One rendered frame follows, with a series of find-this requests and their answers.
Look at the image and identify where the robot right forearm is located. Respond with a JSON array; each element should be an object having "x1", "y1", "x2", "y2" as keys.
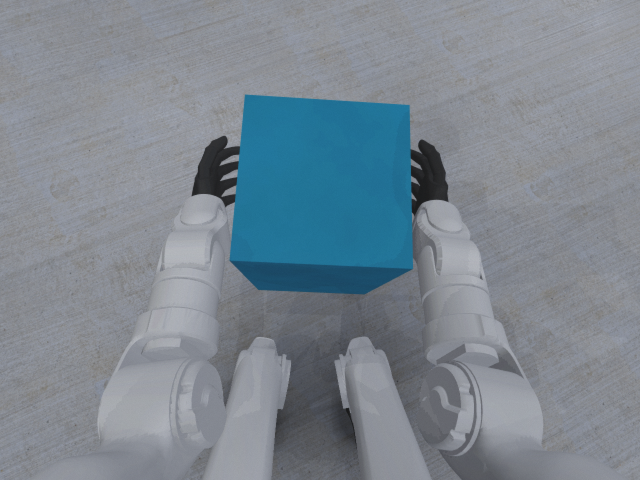
[{"x1": 412, "y1": 200, "x2": 543, "y2": 417}]

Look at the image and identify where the left robot upper arm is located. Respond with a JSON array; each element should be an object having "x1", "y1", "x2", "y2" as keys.
[{"x1": 29, "y1": 357, "x2": 227, "y2": 480}]

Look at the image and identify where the robot right foot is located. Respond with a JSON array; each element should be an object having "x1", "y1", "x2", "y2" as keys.
[{"x1": 346, "y1": 408, "x2": 357, "y2": 448}]

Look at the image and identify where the left robot thigh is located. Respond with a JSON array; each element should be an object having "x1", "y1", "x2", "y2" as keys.
[{"x1": 201, "y1": 346, "x2": 291, "y2": 480}]

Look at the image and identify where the right robot upper arm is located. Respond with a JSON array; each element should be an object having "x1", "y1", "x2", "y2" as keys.
[{"x1": 416, "y1": 360, "x2": 629, "y2": 480}]

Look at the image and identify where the carton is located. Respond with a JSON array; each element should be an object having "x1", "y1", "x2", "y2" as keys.
[{"x1": 229, "y1": 95, "x2": 413, "y2": 294}]

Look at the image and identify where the robot left hand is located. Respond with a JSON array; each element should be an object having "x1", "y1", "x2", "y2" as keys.
[{"x1": 191, "y1": 136, "x2": 240, "y2": 208}]

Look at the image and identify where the robot right hand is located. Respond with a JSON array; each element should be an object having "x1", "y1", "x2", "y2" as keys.
[{"x1": 411, "y1": 139, "x2": 448, "y2": 217}]

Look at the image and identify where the robot left forearm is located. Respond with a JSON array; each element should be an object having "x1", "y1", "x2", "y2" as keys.
[{"x1": 98, "y1": 194, "x2": 231, "y2": 439}]

